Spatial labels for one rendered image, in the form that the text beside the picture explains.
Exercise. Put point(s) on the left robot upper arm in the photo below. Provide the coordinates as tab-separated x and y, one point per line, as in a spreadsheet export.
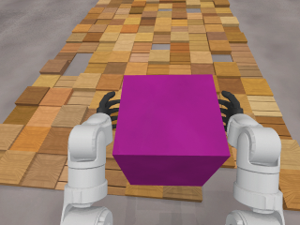
91	215

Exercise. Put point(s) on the right robot upper arm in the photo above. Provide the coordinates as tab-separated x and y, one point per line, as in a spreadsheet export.
249	217

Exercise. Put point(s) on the robot left forearm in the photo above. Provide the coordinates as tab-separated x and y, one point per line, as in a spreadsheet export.
86	158

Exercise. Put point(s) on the carton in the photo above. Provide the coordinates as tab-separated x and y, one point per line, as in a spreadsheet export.
169	130

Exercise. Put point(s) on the robot right forearm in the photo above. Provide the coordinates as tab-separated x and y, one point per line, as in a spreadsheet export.
258	152

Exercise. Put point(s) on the right robot hand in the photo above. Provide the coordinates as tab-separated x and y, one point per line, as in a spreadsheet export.
233	106

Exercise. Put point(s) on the left robot hand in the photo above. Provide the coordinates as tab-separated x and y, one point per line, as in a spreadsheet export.
105	104

